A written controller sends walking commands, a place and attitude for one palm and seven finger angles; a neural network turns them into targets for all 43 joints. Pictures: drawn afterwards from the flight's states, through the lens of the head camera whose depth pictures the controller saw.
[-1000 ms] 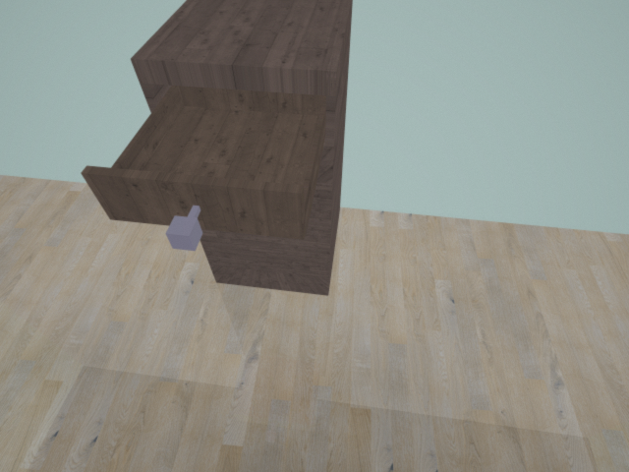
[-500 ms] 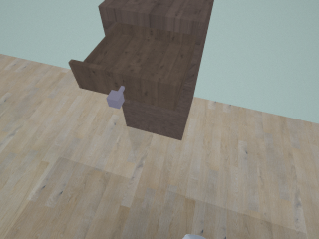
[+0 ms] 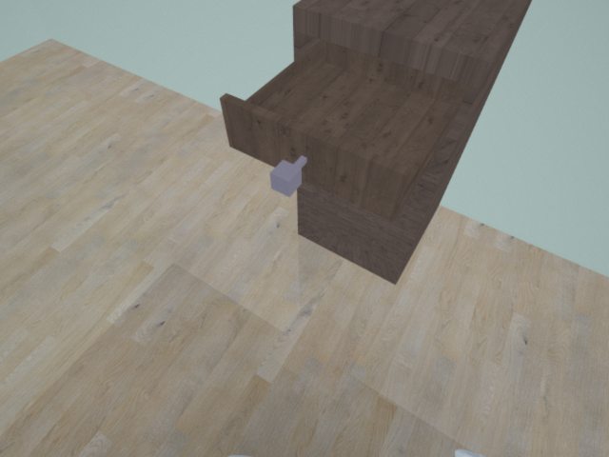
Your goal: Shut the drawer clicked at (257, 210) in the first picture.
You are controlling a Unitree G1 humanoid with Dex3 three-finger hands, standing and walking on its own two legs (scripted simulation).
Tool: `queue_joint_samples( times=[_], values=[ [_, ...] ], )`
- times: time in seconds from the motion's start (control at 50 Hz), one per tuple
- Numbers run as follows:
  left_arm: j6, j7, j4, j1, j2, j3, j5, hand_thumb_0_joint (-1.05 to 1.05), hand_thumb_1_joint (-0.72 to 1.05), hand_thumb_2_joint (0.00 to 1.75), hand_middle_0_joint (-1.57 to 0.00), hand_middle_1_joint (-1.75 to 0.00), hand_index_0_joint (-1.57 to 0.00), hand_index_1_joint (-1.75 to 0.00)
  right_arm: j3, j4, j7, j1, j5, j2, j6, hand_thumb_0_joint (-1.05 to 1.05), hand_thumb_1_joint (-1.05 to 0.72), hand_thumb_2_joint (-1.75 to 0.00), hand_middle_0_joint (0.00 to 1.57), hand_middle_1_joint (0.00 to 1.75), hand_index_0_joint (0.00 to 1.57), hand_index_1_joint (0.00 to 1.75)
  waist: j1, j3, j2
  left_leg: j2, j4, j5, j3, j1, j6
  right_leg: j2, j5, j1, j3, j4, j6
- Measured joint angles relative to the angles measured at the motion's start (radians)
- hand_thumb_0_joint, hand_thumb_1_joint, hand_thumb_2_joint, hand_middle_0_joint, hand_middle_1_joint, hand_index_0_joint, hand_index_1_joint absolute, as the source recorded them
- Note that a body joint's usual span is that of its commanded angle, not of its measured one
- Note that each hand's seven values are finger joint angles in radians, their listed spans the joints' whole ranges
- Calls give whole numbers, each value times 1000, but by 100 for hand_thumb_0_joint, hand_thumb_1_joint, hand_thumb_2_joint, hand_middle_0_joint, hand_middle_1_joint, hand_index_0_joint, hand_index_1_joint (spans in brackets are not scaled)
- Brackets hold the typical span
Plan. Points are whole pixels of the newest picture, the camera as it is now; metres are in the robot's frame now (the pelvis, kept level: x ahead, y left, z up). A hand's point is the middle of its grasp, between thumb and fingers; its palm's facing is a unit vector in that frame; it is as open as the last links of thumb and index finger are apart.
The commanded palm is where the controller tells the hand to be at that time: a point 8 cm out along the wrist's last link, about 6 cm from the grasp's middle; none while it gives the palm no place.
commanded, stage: look at it before walking up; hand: left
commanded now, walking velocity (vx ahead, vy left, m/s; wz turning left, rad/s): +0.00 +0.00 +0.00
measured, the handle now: (292, 171) +0.57 +0.08 -0.01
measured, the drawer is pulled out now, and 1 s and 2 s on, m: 0.30 0.30 0.30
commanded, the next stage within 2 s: turn to face it in 0.64 s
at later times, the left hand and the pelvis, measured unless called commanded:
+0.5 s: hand out of the picture +0.05 +0.20 -0.16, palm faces -0.02 -0.97 -0.23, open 7.4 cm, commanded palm none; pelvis +0.00 +0.01 +0.01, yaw -2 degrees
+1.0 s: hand out of the picture +0.02 +0.20 -0.17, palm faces -0.07 -0.97 -0.21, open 7.4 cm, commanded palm none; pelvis -0.01 +0.02 +0.00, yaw -8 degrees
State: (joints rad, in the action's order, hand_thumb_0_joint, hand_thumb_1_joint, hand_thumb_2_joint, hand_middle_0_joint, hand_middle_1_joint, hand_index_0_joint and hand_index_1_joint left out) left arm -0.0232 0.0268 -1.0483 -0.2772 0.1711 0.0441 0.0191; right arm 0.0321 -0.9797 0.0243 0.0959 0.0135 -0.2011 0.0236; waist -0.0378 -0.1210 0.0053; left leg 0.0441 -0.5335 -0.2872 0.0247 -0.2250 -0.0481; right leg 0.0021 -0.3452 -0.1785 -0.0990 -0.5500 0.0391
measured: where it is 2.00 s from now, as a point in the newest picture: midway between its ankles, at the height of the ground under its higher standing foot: outside the picture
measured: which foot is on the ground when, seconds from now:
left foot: down 0.00-1.00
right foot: down 0.00-1.00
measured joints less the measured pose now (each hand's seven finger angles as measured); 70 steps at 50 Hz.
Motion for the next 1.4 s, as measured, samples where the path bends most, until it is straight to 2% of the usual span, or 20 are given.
queue_joint_samples(
  times=[0.06,0.16,0.34,0.6,0.76,0.84,1.0,1.08,1.1,1.12,1.14,1.18,1.22,1.3,1.4],
  values=[
    [8,-7,-30,-11,-12,-10,-3,1,91,90,-20,-30,-20,-30,-12,-25,3,-5,-5,24,6,0,-91,-90,19,29,20,30,-7,5,4,7,28,15,-4,17,-9,-8,18,20,4,41,2],
    [15,-9,-69,-6,-27,-20,-5,1,91,90,-20,-30,-20,-30,-15,-57,7,17,-12,56,-2,0,-92,-90,20,29,20,30,10,17,7,10,76,39,-16,44,-2,-12,48,44,15,93,-1],
    [26,-5,-75,59,-16,-15,-5,1,91,90,-20,-30,-20,-30,-11,-120,15,106,-4,28,-10,-1,-93,-90,20,29,20,30,37,37,5,6,135,70,-32,76,6,-10,85,71,29,153,-9],
    [30,-6,-60,105,27,-6,-11,1,91,90,-20,-30,-20,-30,-19,-173,10,212,-1,42,-13,0,-92,-90,20,29,20,30,66,47,9,0,164,86,-45,88,13,-5,103,77,41,177,-16],
    [28,-6,-68,87,14,-9,-10,1,91,90,-20,-30,-20,-30,-19,-164,10,195,-2,52,-18,0,-91,-90,20,29,20,30,62,48,12,-2,165,88,-52,86,17,-2,107,71,48,175,-19],
    [16,-7,-67,68,-1,-3,-9,1,91,90,-20,-30,-20,-30,-14,-146,14,171,-2,56,-13,0,-91,-90,20,29,20,30,48,46,12,4,141,77,-67,70,17,-7,102,48,63,152,-20],
    [-27,-28,-33,34,-7,34,3,1,91,90,-20,-30,-20,-30,18,-72,23,118,2,46,1,1,-92,-90,20,29,20,30,29,27,-5,28,29,15,-143,7,15,-26,45,-77,138,-16,-14],
    [-35,-38,1,40,8,51,7,1,91,90,-20,-30,-20,-30,32,-43,23,98,6,28,3,1,-92,-90,20,29,20,30,15,7,-3,50,-42,-23,-179,-15,0,-23,2,-127,110,-112,-3],
    [-32,-40,10,43,6,53,11,1,91,90,-20,-30,-20,-30,36,-38,23,94,5,17,8,1,-92,-90,20,29,20,30,18,3,17,67,-74,-39,-171,-30,4,-37,-1,-127,99,-115,10],
    [-24,-38,20,46,5,53,15,1,91,90,-20,-30,-20,-30,41,-35,22,86,2,8,18,1,-91,-90,20,29,20,30,20,2,26,64,-141,-104,-147,-61,6,-43,-2,-131,93,-115,21],
    [-17,-33,29,49,5,53,14,1,91,90,-20,-30,-20,-30,43,-34,21,75,-1,1,29,1,-91,-90,20,29,20,30,18,-2,28,46,-237,-161,-110,-99,9,-46,3,-131,92,-105,30],
    [-8,-23,43,55,4,52,12,1,91,90,-20,-30,-20,-30,46,-30,21,46,-4,-12,40,1,-91,-90,20,29,20,30,10,-13,26,9,-414,-194,-54,-166,10,-51,33,-121,102,-62,38],
    [-6,-16,50,54,5,51,10,1,91,90,-20,-30,-20,-30,46,-17,21,19,-6,-18,38,1,-91,-90,20,29,20,30,3,-17,16,-13,-490,-185,-36,-199,5,-57,67,-108,125,-12,44],
    [-8,-13,55,41,10,47,9,1,91,90,-20,-30,-20,-30,39,16,19,-24,-9,-15,32,1,-91,-90,19,29,20,30,0,-3,-5,-29,-453,-153,-22,-201,-1,-70,121,-82,172,73,44],
    [-13,-17,68,44,19,46,13,1,91,90,-20,-30,-20,-30,31,47,15,-58,-13,1,26,1,-91,-90,19,29,20,30,-5,8,-23,-36,-334,-142,-2,-167,6,-90,153,-71,216,118,39]
  ],
)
